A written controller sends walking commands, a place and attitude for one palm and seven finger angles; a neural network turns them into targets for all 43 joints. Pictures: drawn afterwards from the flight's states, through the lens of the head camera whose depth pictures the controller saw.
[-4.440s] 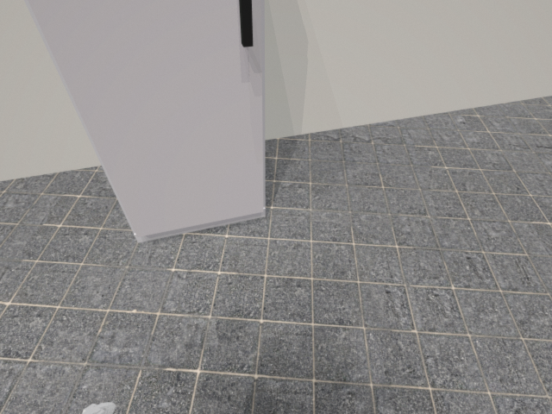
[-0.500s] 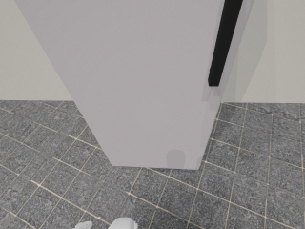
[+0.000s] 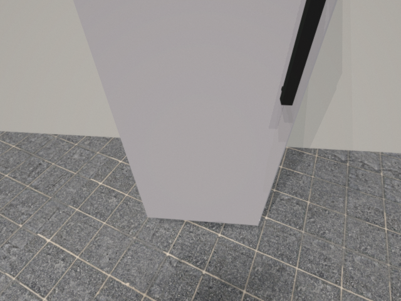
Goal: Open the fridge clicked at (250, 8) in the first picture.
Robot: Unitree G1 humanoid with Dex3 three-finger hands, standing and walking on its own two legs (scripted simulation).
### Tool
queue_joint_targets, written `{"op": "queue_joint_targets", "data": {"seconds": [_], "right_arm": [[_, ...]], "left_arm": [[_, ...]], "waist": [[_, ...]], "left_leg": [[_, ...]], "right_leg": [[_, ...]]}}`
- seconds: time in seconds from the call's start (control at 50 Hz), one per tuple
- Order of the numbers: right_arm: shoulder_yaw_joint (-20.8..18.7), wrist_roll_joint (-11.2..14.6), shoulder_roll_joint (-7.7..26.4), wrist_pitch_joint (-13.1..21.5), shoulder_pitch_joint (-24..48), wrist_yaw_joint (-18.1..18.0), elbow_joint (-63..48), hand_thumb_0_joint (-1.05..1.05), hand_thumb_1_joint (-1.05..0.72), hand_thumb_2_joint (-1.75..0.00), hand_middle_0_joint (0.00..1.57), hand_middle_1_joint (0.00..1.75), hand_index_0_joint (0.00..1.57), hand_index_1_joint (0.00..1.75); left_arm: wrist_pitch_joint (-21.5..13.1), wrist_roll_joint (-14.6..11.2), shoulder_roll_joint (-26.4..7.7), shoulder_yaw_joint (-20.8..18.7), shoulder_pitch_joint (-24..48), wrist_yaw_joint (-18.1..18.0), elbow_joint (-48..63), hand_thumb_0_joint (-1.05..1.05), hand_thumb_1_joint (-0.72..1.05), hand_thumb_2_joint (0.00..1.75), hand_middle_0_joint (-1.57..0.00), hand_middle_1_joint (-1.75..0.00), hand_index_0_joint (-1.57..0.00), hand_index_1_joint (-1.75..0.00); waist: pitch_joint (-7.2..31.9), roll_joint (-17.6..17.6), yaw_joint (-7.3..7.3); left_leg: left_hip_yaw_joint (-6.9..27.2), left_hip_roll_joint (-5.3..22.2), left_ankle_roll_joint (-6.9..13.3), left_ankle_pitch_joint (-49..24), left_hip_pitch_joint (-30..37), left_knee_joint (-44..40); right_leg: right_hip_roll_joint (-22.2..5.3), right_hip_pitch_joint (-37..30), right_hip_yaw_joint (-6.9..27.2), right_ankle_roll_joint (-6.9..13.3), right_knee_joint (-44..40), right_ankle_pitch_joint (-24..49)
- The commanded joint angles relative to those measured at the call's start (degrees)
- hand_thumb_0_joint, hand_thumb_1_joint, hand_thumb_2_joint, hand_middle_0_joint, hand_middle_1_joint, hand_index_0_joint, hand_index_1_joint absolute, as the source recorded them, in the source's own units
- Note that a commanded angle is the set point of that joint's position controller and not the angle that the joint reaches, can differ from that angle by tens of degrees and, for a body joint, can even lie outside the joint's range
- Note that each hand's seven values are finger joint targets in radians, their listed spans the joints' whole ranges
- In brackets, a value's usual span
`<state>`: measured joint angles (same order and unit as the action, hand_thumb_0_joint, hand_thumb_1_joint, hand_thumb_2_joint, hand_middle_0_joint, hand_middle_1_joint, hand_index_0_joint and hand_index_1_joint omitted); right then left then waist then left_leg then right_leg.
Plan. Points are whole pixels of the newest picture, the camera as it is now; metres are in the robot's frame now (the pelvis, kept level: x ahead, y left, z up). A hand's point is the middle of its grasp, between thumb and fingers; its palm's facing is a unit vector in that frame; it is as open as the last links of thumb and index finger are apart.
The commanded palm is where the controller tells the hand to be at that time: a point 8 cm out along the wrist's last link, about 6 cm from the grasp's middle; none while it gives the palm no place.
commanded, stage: come to a stop and stand still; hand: right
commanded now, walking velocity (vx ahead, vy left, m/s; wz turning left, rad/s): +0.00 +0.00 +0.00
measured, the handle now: (303, 30) +0.59 -0.16 +0.28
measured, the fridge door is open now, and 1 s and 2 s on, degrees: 0 0 0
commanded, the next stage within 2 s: look again from close up in 1.04 s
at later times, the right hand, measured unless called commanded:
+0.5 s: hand out of the picture -0.02 -0.25 -0.15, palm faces +0.02 +0.96 -0.29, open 7.3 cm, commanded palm none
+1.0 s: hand out of the picture -0.03 -0.29 -0.14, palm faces -0.03 +0.95 -0.31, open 7.3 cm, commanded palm none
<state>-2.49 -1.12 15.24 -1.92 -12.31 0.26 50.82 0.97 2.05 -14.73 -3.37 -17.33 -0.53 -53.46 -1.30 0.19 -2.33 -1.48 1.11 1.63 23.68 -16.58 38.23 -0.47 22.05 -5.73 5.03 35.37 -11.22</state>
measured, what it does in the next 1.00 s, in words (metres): steps on the spot: left foot, then right foot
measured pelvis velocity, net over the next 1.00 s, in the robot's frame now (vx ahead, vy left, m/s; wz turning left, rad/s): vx -0.09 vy -0.05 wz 0.02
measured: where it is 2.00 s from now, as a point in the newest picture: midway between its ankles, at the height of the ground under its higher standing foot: outside the picture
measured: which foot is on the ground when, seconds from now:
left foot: down 0.00-0.30, up 0.32-0.48, down 0.50-1.00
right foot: down 0.00-0.52, up 0.54-0.68, down 0.70-1.00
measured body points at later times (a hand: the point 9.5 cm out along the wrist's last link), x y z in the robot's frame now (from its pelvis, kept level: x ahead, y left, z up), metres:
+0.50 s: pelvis -0.05 -0.02 +0.01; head -0.07 -0.02 +0.46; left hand +0.00 +0.28 -0.11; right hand -0.02 -0.30 -0.13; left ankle -0.08 +0.10 -0.72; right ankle +0.09 -0.07 -0.72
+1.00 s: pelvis -0.09 -0.05 +0.02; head -0.09 -0.06 +0.47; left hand -0.03 +0.22 -0.12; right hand -0.03 -0.34 -0.12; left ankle -0.07 +0.10 -0.72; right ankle -0.03 -0.14 -0.72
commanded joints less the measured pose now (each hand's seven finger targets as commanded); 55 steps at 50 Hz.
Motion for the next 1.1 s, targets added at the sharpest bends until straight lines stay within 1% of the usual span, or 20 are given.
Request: {"op": "queue_joint_targets", "data": {"seconds": [0.0,0.04,0.08,0.18,0.22,0.24,0.26,0.28,0.34,0.42,0.46,0.5,0.52,0.56,0.6,0.64,0.68,0.7,0.76,1.08], "right_arm": [[-2.2,-0.23,8.7,1.86,-4.52,-0.87,-1.04,0.0,-0.9,-0.9,0.2,0.3,0.2,0.3],[-2.11,-0.58,10.43,2.28,-1.8,-1.18,-1.88,0.0,-0.9,-0.9,0.2,0.3,0.2,0.3],[-2.35,-0.61,12.24,2.32,4.38,-1.66,-3.31,0.0,-0.9,-0.9,0.2,0.3,0.2,0.3],[-2.38,-0.59,13.68,1.55,6.42,-1.67,-2.84,0.0,-0.9,-0.9,0.2,0.3,0.2,0.3],[-2.29,-0.69,13.55,1.1,6.25,-1.61,-2.49,0.0,-0.9,-0.9,0.2,0.3,0.2,0.3],[-2.01,-0.63,12.68,0.97,4.35,-1.57,-2.27,0.0,-0.9,-0.9,0.2,0.3,0.2,0.3],[-1.94,-0.14,11.53,0.68,0.57,-1.37,-1.17,0.0,-0.9,-0.9,0.2,0.3,0.2,0.3],[-2.39,-0.13,11.6,0.38,-3.78,-1.19,0.97,0.0,-0.9,-0.9,0.2,0.3,0.2,0.3],[-2.74,-0.33,10.9,-0.52,-12.41,-0.39,4.52,0.0,-0.9,-0.9,0.2,0.3,0.2,0.3],[-1.82,0.11,8.48,-0.09,-13.39,-0.6,5.34,0.0,-0.9,-0.9,0.2,0.3,0.2,0.3],[-1.53,-0.22,9.07,0.46,-13.37,-1.09,5.67,0.0,-0.9,-0.9,0.2,0.3,0.2,0.3],[-2.53,-1.09,14.56,0.8,-5.13,-1.77,3.03,0.0,-0.9,-0.9,0.2,0.3,0.2,0.3],[-3.1,-1.06,15.66,1.34,4.1,-2.11,0.31,0.0,-0.9,-0.9,0.2,0.3,0.2,0.3],[-2.84,-0.56,14.8,2.89,10.3,-2.53,-1.72,0.0,-0.9,-0.9,0.2,0.3,0.2,0.3],[-2.42,-0.98,14.17,3.22,6.47,-2.15,-0.22,0.0,-0.9,-0.9,0.2,0.3,0.2,0.3],[-1.77,-0.64,13.47,2.77,1.83,-1.68,2.21,0.0,-0.9,-0.9,0.2,0.3,0.2,0.3],[-0.94,0.42,11.03,2.3,-2.34,-1.05,3.33,0.0,-0.9,-0.9,0.2,0.3,0.2,0.3],[-0.85,0.46,10.55,2.41,-3.47,-0.84,3.98,0.0,-0.9,-0.9,0.2,0.3,0.2,0.3],[-0.81,-0.24,12.21,1.82,-2.85,-1.03,5.76,0.0,-0.9,-0.9,0.2,0.3,0.2,0.3],[-0.09,-0.41,12.67,2.94,-0.95,-1.0,7.34,0.0,-0.9,-0.9,0.2,0.3,0.2,0.3]], "left_arm": [[-1.29,-0.63,-11.24,-2.58,4.56,-0.39,4.67,0.0,0.9,0.9,-0.2,-0.3,-0.2,-0.3],[-0.92,-0.84,-9.67,-2.17,3.67,-0.12,4.13,0.0,0.9,0.9,-0.2,-0.3,-0.2,-0.3],[-0.37,-0.83,-9.56,-2.47,1.18,-0.1,2.28,0.0,0.9,0.9,-0.2,-0.3,-0.2,-0.3],[-0.28,-0.86,-10.65,-2.67,-2.85,0.1,0.51,0.0,0.9,0.9,-0.2,-0.3,-0.2,-0.3],[-0.18,-0.5,-12.08,-2.81,-2.9,0.13,0.56,0.0,0.9,0.9,-0.2,-0.3,-0.2,-0.3],[-0.47,-0.32,-13.25,-2.76,-2.54,0.19,1.13,0.0,0.9,0.9,-0.2,-0.3,-0.2,-0.3],[-0.98,-0.1,-15.59,-2.97,0.11,0.02,2.03,0.0,0.9,0.9,-0.2,-0.3,-0.2,-0.3],[-1.15,-0.36,-17.72,-3.22,4.46,-0.29,2.71,0.0,0.9,0.9,-0.2,-0.3,-0.2,-0.3],[-0.89,-0.25,-16.85,-2.7,10.48,-0.69,4.09,0.0,0.9,0.9,-0.2,-0.3,-0.2,-0.3],[0.02,-0.23,-15.48,-2.66,6.28,-0.69,1.12,0.0,0.9,0.9,-0.2,-0.3,-0.2,-0.3],[0.45,-1.13,-12.72,-2.25,4.36,-0.38,-0.69,0.0,0.9,0.9,-0.2,-0.3,-0.2,-0.3],[1.06,-1.56,-10.58,-2.45,4.58,-0.51,-0.18,0.0,0.9,0.9,-0.2,-0.3,-0.2,-0.3],[1.03,-1.5,-13.53,-3.47,3.8,-0.26,0.17,0.0,0.9,0.9,-0.2,-0.3,-0.2,-0.3],[0.69,-1.68,-13.23,-3.39,2.26,0.16,-1.09,0.0,0.9,0.9,-0.2,-0.3,-0.2,-0.3],[-0.64,-1.99,-11.64,-2.29,3.14,0.33,-0.47,0.0,0.9,0.9,-0.2,-0.3,-0.2,-0.3],[-1.43,-1.86,-9.66,-1.26,3.55,0.24,-0.81,0.0,0.9,0.9,-0.2,-0.3,-0.2,-0.3],[-2.62,-1.21,-14.3,-1.05,6.75,-0.46,-0.36,0.0,0.9,0.9,-0.2,-0.3,-0.2,-0.3],[-2.44,-1.02,-15.7,-0.97,9.48,-0.72,0.0,0.0,0.9,0.9,-0.2,-0.3,-0.2,-0.3],[-1.77,-1.23,-14.47,-0.61,10.75,0.06,-1.33,0.0,0.9,0.9,-0.2,-0.3,-0.2,-0.3],[-1.78,-1.39,-13.51,-0.54,9.64,0.48,-5.64,0.0,0.9,0.9,-0.2,-0.3,-0.2,-0.3]], "waist": [[-0.01,-2.53,2.98],[-0.23,-5.45,0.7],[-2.61,-9.15,-1.57],[-1.95,-6.15,-2.63],[-5.35,-1.75,-2.35],[-5.17,5.0,-1.75],[-5.46,13.98,0.1],[-4.01,16.89,2.75],[-0.97,8.71,6.58],[-1.57,4.67,4.07],[-1.46,0.59,3.43],[-4.05,-10.88,0.71],[-5.29,-8.38,-1.53],[-5.1,-6.19,-3.22],[-6.07,-5.23,-1.34],[-4.58,-3.15,0.16],[-1.63,8.74,3.34],[-1.17,8.35,4.78],[-2.36,5.27,4.28],[-2.43,0.28,2.26]], "left_leg": [[3.6,2.5,2.87,-1.21,8.04,-16.58],[11.17,7.8,5.63,9.82,-1.61,-21.3],[13.56,11.74,6.31,14.58,-12.52,-26.55],[8.97,9.27,4.08,13.62,-15.59,-22.01],[7.38,7.02,3.22,15.73,-17.69,-17.63],[4.83,3.58,1.94,13.02,-14.51,-11.08],[0.07,-1.98,-0.14,7.32,-7.77,-0.83],[1.3,-2.61,-0.3,3.84,0.04,9.17],[-0.55,-2.42,0.75,4.03,6.68,14.46],[-3.94,-2.55,1.52,4.17,9.49,-11.75],[0.21,0.33,2.75,-2.18,13.98,-24.26],[17.59,16.01,10.48,11.58,-5.04,-32.78],[17.87,18.62,12.3,9.78,-10.49,-32.86],[13.03,14.52,10.36,4.5,-10.21,-29.38],[9.75,12.07,8.74,-5.0,-3.34,-23.9],[7.55,9.58,5.27,-11.6,0.03,-15.93],[3.45,3.17,-0.09,-7.82,-0.98,-10.26],[2.25,2.87,-0.86,-7.2,4.37,-12.84],[2.68,3.15,-0.81,-4.25,9.58,-14.49],[5.36,5.65,-0.66,-2.18,3.75,-20.79]], "right_leg": [[-6.29,1.18,12.69,-1.99,-16.48,-18.85],[-2.67,-3.66,8.68,-3.81,-10.14,-15.29],[-0.66,-10.87,6.17,-3.93,1.26,-9.4],[-1.15,-14.31,7.77,-3.52,0.16,-11.48],[-2.93,-10.79,11.89,-2.75,-4.69,-19.06],[-5.76,-6.74,17.4,-1.87,-13.56,-26.38],[-11.44,1.05,27.03,-0.89,-26.7,-36.98],[-14.47,8.14,31.4,0.35,-32.18,-40.61],[-12.52,9.13,23.64,0.19,-32.67,-31.72],[-9.22,-3.77,17.24,-2.08,-30.24,-22.34],[-4.64,-3.69,10.28,-5.96,-22.72,-15.77],[2.1,-8.05,5.28,-6.81,4.46,-9.1],[0.53,-7.19,8.69,-5.41,14.77,-9.98],[-1.12,-6.2,9.83,-4.1,18.41,-9.39],[-1.69,-5.3,8.08,-3.74,5.46,-11.63],[-1.04,-10.63,6.94,-3.87,-11.18,-3.27],[-9.59,-12.16,20.81,-0.53,-17.93,3.2],[-11.6,-6.78,21.28,0.94,-19.34,-0.97],[-7.61,-0.08,19.61,-1.93,-25.03,-21.84],[-5.3,-6.62,15.11,-3.37,-22.16,-13.87]]}}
